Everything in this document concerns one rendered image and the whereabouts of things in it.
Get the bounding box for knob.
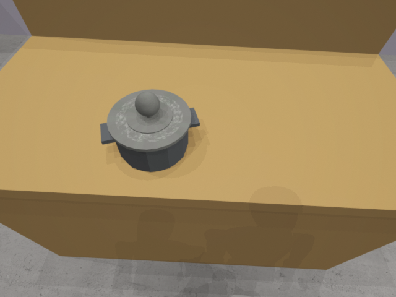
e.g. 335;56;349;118
135;92;160;117

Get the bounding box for pot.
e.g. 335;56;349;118
100;108;200;172

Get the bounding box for table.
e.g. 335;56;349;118
0;0;396;270

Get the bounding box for lid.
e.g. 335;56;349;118
107;89;191;152

